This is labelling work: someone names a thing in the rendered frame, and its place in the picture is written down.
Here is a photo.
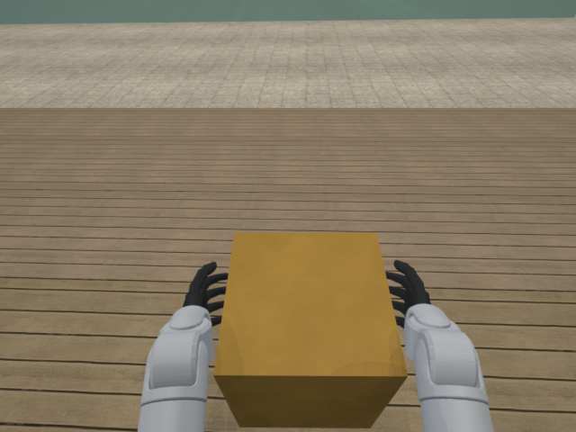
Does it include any right robot forearm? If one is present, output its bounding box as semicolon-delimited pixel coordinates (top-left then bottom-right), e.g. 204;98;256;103
404;303;494;432

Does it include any left robot forearm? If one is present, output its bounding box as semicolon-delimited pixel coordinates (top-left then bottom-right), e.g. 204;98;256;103
138;305;214;432

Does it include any left robot hand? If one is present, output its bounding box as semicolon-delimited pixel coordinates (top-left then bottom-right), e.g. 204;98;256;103
183;262;228;326

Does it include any carton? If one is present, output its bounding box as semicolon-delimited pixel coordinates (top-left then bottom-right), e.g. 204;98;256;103
213;233;408;428

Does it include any right robot hand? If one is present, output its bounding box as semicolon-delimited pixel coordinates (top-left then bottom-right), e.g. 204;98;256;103
385;260;431;328

